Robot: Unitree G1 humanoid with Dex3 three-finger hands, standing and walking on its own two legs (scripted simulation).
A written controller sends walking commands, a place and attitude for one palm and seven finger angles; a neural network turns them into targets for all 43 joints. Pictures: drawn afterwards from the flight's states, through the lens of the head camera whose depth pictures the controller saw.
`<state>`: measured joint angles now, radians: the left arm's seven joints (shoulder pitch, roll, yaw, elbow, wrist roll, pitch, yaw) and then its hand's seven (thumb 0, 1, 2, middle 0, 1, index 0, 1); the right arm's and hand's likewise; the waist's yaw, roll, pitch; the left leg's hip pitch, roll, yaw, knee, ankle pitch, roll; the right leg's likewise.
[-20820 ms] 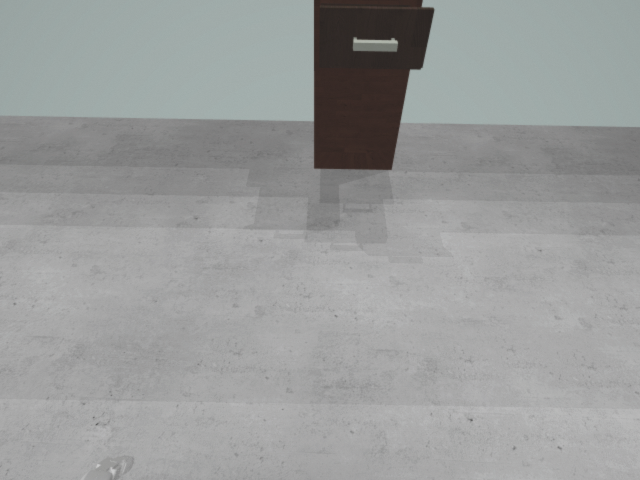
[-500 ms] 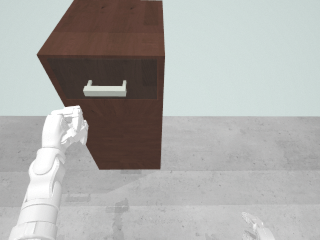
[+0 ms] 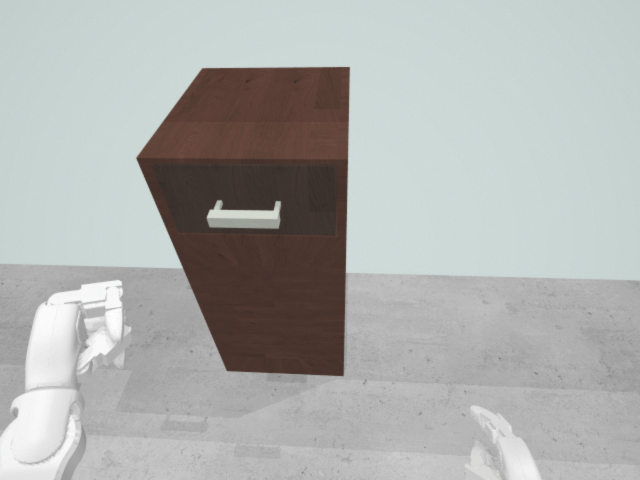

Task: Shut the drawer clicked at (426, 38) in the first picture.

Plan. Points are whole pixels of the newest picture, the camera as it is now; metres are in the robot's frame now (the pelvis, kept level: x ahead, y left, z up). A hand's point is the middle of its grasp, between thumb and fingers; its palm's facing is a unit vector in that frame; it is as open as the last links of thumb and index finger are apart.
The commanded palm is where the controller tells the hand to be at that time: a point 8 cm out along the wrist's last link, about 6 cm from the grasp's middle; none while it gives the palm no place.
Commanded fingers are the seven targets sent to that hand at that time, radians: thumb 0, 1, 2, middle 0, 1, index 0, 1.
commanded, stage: draw the hand back to the body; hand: left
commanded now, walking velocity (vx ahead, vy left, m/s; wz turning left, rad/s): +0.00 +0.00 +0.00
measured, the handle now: (246, 212) +0.60 +0.21 -0.02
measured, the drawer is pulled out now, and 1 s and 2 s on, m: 0.00 0.00 0.00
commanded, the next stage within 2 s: step back with the hand held close in 0.36 s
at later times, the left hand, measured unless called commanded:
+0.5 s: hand (100, 362) +0.18 +0.23 +0.15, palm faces +0.39 -0.84 -0.38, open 3.2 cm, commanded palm +0.13 +0.27 +0.17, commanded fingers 0.00 0.90 0.90 -1.40 -1.60 -1.40 -1.60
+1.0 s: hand (47, 391) +0.15 +0.25 +0.16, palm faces +0.31 -0.80 -0.51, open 3.2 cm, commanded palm +0.09 +0.29 +0.17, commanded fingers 0.00 0.90 0.90 -1.40 -1.60 -1.40 -1.60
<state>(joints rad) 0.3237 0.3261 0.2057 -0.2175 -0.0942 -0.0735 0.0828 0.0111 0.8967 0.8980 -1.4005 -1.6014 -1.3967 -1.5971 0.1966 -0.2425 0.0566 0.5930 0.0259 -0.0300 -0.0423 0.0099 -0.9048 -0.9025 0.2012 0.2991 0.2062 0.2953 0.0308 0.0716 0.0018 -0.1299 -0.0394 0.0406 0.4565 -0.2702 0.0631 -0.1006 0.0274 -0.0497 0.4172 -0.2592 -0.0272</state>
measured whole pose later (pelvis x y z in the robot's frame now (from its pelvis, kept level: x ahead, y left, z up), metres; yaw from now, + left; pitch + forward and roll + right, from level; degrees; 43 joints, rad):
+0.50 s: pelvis +0.00 -0.01 +0.00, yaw +0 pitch -4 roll -1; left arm 0.54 0.33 0.26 -0.44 -0.08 -0.10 0.10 0.01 0.89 0.90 -1.40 -1.60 -1.40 -1.60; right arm 0.21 -0.24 0.03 0.61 0.01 -0.10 -0.06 0.01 -0.91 -0.90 0.20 0.30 0.21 0.30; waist 0.06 0.08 0.00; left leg -0.11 -0.03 0.03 0.46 -0.28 0.05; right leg -0.08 0.04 -0.06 0.41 -0.27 -0.04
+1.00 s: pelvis -0.04 +0.01 +0.00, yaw -1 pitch +0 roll -1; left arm 0.64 0.42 0.39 -0.57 -0.05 -0.20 0.12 0.01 0.89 0.90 -1.40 -1.60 -1.40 -1.60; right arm 0.20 -0.23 -0.01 0.54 0.01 0.00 -0.07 0.01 -0.91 -0.90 0.20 0.30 0.20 0.29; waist 0.00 0.02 0.02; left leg -0.29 -0.05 0.06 0.51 -0.22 0.09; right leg -0.28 0.01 -0.04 0.49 -0.22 -0.01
